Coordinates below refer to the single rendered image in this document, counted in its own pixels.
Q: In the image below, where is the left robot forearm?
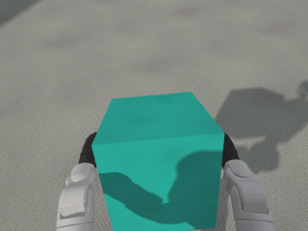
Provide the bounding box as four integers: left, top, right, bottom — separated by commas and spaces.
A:
56, 163, 98, 231

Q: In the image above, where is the right robot hand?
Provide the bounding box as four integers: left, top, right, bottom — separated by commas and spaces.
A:
221, 132, 240, 169

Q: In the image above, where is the carton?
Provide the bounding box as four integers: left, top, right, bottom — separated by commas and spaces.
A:
91, 91, 225, 231

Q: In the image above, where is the left robot hand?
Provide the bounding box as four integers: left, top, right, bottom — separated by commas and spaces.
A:
78, 132, 97, 168

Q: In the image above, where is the right robot forearm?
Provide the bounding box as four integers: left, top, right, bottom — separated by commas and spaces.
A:
223, 159, 275, 231

